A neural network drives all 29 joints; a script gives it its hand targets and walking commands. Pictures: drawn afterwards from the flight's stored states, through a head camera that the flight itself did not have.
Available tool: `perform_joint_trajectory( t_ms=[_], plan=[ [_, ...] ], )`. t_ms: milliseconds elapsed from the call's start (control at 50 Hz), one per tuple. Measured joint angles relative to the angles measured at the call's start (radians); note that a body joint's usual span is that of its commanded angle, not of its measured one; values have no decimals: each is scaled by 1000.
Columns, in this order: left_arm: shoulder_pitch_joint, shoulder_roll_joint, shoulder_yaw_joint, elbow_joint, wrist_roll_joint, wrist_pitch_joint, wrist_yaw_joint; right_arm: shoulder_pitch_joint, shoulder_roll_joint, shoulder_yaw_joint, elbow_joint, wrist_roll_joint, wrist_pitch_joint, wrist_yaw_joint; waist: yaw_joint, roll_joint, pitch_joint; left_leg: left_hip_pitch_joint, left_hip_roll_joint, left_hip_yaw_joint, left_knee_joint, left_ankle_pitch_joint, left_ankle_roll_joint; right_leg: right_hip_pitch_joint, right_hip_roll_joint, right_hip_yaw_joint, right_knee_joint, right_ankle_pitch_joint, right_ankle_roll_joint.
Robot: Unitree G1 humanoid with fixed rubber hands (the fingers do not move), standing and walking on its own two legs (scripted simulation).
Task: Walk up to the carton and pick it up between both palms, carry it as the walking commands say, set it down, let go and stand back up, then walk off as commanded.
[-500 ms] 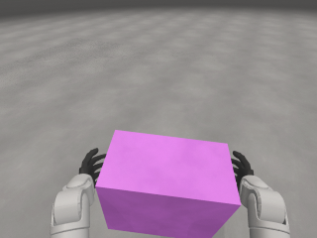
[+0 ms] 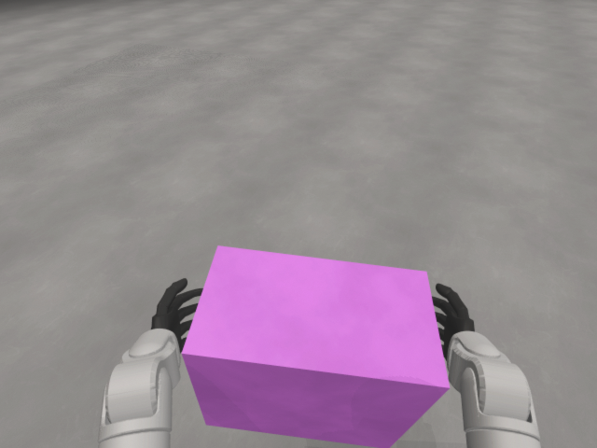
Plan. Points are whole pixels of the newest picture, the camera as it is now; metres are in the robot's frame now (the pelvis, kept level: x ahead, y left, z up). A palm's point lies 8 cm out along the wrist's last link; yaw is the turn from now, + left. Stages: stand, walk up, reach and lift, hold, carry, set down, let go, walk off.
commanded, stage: carry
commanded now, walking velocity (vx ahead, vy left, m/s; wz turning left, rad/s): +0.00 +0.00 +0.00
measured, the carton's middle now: (308, 353) +0.27 +0.01 -0.02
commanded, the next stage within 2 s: hold in 1.56 s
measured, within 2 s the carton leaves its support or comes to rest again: neither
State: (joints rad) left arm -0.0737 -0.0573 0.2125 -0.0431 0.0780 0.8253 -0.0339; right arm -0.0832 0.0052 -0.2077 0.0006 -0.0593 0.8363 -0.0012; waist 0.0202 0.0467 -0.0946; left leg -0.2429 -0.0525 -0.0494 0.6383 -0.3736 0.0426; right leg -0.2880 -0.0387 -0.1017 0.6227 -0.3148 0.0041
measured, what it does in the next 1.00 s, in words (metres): stands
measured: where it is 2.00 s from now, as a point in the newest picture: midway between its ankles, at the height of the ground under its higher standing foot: outside the picture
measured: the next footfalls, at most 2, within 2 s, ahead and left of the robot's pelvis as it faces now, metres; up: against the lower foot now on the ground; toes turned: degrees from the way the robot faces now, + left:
none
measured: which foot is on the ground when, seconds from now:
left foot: down 0.00-1.00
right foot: down 0.00-1.00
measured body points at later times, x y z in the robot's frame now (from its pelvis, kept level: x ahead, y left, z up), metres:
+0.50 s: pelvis -0.02 -0.01 +0.00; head -0.06 -0.01 +0.45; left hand +0.25 +0.19 +0.04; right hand +0.26 -0.20 +0.03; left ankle -0.02 +0.10 -0.73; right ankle +0.01 -0.12 -0.73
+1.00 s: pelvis -0.03 -0.02 +0.00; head -0.07 -0.03 +0.45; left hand +0.24 +0.18 +0.04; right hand +0.24 -0.21 +0.03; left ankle -0.02 +0.10 -0.73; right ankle +0.01 -0.12 -0.73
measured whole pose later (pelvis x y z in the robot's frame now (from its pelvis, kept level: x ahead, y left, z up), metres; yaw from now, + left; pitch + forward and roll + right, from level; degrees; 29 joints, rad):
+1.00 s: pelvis -0.03 -0.02 +0.00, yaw +0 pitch -3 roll +1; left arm -0.07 -0.05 0.21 0.03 0.10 0.71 -0.05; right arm -0.08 0.01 -0.20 0.07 -0.07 0.73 0.00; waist 0.02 0.02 -0.04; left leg -0.24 -0.05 -0.05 0.60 -0.31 0.02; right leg -0.30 -0.04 -0.10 0.62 -0.27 -0.02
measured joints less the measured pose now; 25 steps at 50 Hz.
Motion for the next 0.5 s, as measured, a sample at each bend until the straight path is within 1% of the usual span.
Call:
perform_joint_trajectory(
  t_ms=[180,380,500],
  plan=[
    [0,-1,0,10,6,-26,-7,0,0,0,5,-1,-20,0,0,-4,5,0,0,0,-6,9,-4,-3,0,0,0,6,-5],
    [0,0,0,71,21,-86,-14,0,0,1,66,-14,-77,5,0,-16,11,0,1,0,-6,19,-7,-3,0,0,0,15,-6],
    [0,2,0,72,18,-97,-14,0,0,3,66,-14,-89,5,0,-23,34,0,1,0,-7,28,-9,-3,0,0,0,24,-8]
  ],
)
